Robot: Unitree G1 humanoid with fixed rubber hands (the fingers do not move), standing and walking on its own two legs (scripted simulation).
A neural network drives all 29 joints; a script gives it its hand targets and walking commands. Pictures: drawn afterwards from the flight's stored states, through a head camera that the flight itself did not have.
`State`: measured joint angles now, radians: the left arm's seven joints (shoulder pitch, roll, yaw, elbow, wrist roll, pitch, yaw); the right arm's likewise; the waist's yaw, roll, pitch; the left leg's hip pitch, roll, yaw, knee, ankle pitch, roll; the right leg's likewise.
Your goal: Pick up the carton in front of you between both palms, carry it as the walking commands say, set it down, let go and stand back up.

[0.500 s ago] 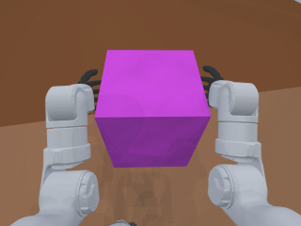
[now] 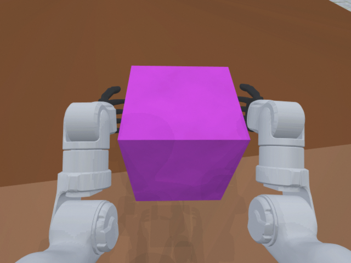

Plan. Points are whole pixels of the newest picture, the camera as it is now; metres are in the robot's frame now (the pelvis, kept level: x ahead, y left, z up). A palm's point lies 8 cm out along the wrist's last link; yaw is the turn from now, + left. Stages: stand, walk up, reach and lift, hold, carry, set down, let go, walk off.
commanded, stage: carry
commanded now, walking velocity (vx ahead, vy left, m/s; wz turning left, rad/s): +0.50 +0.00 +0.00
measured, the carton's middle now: (179, 137) +0.38 +0.00 +0.09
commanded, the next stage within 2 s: none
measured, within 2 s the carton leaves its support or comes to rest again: neither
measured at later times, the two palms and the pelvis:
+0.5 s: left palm (125, 43) +0.67 +0.16 +0.18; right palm (228, 47) +0.65 -0.14 +0.18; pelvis +0.28 +0.04 +0.03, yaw -1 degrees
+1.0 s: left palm (137, 3) +0.92 +0.15 +0.21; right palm (219, 1) +0.95 -0.15 +0.21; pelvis +0.56 -0.01 +0.06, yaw +0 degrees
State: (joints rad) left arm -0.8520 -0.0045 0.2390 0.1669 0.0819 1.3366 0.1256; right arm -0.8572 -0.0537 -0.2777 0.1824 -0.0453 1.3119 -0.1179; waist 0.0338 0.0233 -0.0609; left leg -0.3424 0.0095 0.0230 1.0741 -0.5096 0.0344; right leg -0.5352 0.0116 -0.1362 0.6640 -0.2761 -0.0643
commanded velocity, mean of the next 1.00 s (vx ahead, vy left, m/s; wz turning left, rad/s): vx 0.50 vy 0.00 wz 0.00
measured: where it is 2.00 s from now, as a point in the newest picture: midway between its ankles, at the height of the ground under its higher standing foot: (172, 125)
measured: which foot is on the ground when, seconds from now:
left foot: up 0.00-0.34, down 0.36-0.82, up 0.84-1.00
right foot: down 0.00-0.40, up 0.42-0.78, down 0.80-1.00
